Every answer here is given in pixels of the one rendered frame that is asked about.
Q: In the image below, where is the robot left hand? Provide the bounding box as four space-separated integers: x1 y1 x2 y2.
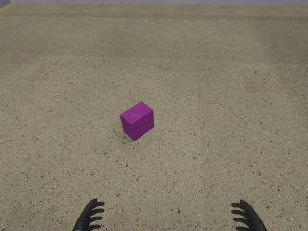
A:
72 198 105 231

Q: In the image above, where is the robot right hand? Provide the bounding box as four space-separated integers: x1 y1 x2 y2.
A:
231 199 267 231

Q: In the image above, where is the carton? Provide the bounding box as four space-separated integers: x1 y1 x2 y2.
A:
120 101 154 141

